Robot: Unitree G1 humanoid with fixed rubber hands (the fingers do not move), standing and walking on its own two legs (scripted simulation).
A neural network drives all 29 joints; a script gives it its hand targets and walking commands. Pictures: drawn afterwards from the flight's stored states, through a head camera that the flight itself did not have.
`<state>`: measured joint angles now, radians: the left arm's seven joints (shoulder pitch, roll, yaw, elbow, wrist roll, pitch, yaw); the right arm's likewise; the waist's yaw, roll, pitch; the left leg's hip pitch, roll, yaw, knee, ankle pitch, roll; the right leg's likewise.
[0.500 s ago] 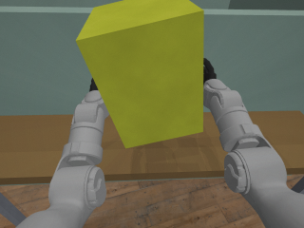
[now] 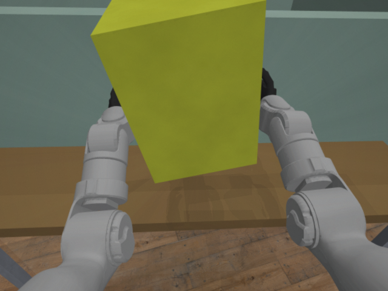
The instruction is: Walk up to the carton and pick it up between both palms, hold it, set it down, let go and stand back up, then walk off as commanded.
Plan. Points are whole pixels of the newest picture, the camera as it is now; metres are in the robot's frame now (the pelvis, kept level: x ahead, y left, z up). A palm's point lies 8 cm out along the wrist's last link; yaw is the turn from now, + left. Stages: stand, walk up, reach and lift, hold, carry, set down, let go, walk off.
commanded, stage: hold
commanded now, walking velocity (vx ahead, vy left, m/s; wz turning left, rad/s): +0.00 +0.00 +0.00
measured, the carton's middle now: (187, 79) +0.42 +0.04 +0.29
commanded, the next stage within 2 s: none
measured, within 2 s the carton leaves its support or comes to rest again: neither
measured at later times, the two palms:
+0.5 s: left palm (116, 107) +0.38 +0.18 +0.24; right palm (269, 95) +0.40 -0.11 +0.27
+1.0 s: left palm (116, 108) +0.38 +0.18 +0.24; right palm (269, 96) +0.40 -0.11 +0.27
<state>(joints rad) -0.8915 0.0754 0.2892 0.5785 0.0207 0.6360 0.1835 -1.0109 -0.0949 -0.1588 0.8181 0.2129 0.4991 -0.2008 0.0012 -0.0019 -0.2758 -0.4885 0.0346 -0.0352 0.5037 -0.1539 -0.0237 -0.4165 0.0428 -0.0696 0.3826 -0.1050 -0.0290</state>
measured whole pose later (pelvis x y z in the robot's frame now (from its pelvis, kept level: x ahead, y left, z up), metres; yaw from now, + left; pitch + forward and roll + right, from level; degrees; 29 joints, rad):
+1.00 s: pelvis +0.00 +0.00 +0.00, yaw +0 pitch +7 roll -2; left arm -0.89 0.08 0.29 0.45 0.02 0.79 0.18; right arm -1.03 -0.11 -0.15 0.71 0.26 0.66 -0.25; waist -0.01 0.00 -0.28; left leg -0.47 0.03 -0.04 0.50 -0.16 -0.02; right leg -0.39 0.04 -0.07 0.38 -0.11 -0.03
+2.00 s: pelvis +0.00 +0.00 +0.00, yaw +0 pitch +7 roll -2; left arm -0.89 0.08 0.29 0.45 0.02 0.80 0.18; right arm -1.03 -0.11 -0.15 0.70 0.28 0.68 -0.26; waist -0.01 0.00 -0.28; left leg -0.47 0.03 -0.04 0.50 -0.16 -0.02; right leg -0.39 0.04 -0.07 0.38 -0.11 -0.03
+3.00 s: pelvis +0.00 +0.00 +0.00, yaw +0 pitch +7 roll -2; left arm -0.89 0.08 0.29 0.45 0.02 0.80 0.17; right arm -1.03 -0.11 -0.15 0.70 0.28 0.68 -0.26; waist -0.01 0.00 -0.28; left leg -0.47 0.03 -0.04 0.50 -0.16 -0.02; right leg -0.39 0.04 -0.07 0.38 -0.11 -0.03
